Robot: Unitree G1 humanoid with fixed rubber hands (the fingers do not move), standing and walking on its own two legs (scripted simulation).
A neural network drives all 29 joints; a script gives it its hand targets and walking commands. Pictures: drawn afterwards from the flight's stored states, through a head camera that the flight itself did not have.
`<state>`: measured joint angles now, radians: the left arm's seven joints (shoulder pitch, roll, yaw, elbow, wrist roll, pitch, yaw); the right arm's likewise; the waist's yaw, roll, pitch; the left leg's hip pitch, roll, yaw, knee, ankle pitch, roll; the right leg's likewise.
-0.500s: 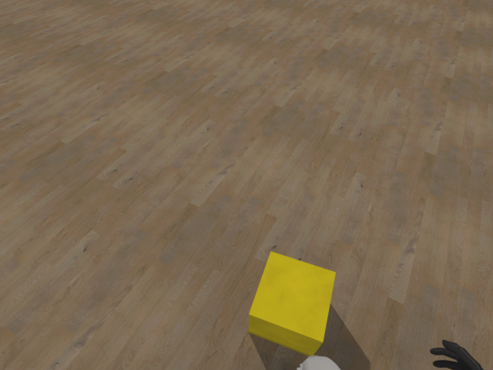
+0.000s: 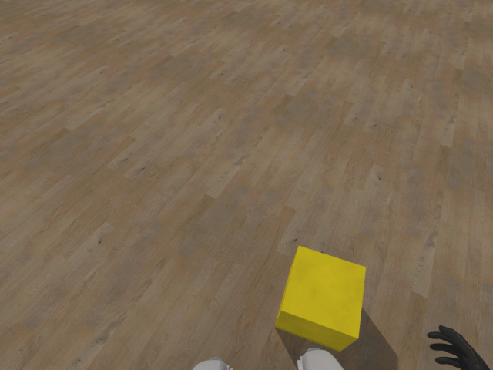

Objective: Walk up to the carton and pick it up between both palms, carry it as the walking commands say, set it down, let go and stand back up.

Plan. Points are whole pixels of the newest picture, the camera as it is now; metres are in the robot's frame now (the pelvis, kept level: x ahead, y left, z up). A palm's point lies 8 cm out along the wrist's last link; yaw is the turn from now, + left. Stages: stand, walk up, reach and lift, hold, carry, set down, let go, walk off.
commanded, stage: walk up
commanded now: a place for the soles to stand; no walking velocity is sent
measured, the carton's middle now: (318, 297) +0.45 -0.26 -0.62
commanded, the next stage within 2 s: none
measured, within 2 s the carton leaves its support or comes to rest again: neither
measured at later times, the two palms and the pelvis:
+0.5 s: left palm out of the picture +0.10 +0.30 -0.09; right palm out of the picture +0.13 -0.38 -0.01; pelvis +0.01 -0.03 +0.02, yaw -5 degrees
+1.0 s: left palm out of the picture +0.15 +0.25 -0.09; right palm out of the picture +0.08 -0.42 -0.02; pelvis +0.00 -0.06 +0.01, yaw -10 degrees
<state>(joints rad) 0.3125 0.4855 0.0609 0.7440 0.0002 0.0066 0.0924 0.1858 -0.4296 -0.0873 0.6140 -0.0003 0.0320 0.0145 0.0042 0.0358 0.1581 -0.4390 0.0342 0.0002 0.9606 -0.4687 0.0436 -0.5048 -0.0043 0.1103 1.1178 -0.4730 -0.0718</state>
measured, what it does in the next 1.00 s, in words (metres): steps on the spot: right foot, then right foot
